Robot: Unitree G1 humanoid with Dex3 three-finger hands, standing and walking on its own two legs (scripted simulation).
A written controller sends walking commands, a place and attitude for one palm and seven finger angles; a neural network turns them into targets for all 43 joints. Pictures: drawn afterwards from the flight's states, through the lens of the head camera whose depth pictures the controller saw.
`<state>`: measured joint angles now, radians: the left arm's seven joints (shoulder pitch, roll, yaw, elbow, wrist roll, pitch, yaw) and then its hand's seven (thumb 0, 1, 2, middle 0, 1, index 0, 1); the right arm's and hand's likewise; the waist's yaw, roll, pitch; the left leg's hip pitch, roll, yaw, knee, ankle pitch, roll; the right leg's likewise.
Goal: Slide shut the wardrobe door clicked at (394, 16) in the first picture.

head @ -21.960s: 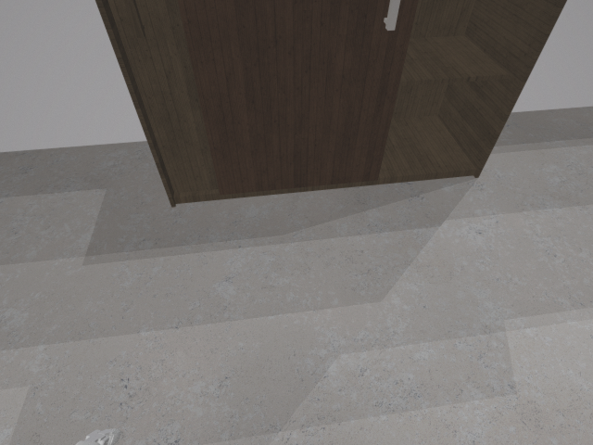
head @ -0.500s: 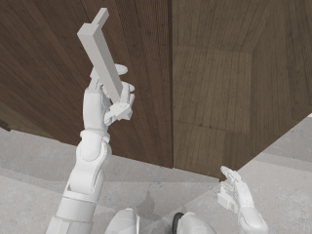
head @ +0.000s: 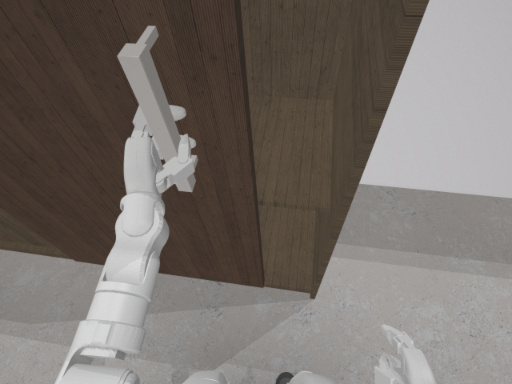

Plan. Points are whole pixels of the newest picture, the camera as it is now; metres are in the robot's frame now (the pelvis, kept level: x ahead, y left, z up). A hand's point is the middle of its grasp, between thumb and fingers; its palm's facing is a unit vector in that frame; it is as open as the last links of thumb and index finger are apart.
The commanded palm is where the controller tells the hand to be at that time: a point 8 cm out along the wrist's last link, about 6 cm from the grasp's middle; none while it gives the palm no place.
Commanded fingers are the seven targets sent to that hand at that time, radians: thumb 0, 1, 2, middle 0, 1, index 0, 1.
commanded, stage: step sideways, sliding the door along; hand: left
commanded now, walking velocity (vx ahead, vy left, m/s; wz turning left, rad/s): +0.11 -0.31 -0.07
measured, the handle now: (171, 122) +0.44 +0.17 +0.15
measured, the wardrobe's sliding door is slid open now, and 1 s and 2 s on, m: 0.18 0.00 0.00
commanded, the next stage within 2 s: stop walking and hold the door there in 0.84 s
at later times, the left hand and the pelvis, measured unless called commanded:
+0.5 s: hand (280, 167) +0.38 +0.00 +0.13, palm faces +0.25 -0.97 -0.07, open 6.3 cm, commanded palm +0.35 -0.02 +0.13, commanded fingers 0.00 0.90 0.90 -0.45 -1.40 -0.45 -1.40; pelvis -0.01 -0.16 -0.01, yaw +1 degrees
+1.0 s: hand (312, 168) +0.38 -0.04 +0.13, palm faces +0.41 -0.90 -0.14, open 6.9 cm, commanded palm +0.34 -0.01 +0.12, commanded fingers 0.00 0.90 0.90 -0.45 -1.40 -0.45 -1.40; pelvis +0.01 -0.29 -0.01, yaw -1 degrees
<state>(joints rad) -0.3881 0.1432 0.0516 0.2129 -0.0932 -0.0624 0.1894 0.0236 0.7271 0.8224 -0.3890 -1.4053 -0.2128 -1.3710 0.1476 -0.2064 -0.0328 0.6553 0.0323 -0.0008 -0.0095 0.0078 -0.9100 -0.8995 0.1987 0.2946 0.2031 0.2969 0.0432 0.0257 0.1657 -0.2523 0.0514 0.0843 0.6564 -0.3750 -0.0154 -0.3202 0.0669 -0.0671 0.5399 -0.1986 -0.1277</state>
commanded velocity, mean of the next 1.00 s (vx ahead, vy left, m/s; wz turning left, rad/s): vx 0.08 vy -0.26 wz -0.07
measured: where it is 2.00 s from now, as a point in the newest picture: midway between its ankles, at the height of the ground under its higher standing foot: outside the picture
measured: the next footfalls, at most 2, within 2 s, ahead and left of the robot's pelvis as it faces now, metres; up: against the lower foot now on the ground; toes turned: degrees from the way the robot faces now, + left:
left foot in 0.02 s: +0.02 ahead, +0.14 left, +0.00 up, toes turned +7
right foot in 0.28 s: +0.05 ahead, -0.25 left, +0.00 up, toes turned -3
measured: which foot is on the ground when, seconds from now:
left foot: up 0.00-0.00, down 0.02-0.34, up 0.36-0.44, down 0.46-0.62, up 0.64-0.78, down 0.80-1.00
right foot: down 0.00-0.04, up 0.06-0.26, down 0.28-0.82, up 0.84-0.98, down 1.00-1.00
